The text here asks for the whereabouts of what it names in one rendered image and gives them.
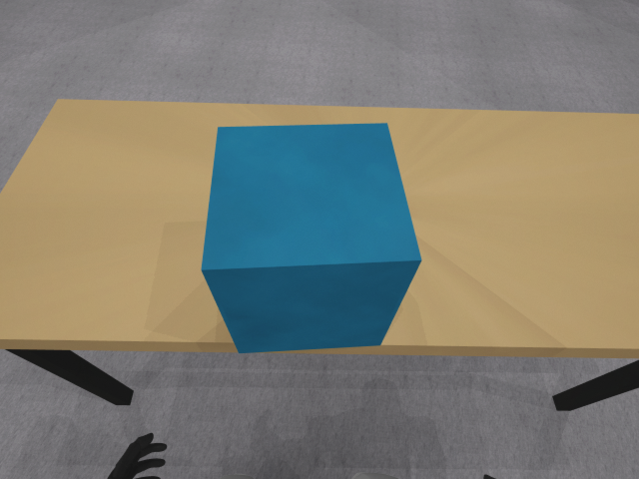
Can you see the carton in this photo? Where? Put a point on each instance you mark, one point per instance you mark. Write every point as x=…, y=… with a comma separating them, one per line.
x=309, y=240

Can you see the robot left hand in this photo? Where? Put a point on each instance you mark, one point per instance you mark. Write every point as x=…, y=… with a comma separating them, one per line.
x=128, y=466

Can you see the table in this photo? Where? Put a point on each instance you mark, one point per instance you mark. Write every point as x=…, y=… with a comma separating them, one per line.
x=527, y=224

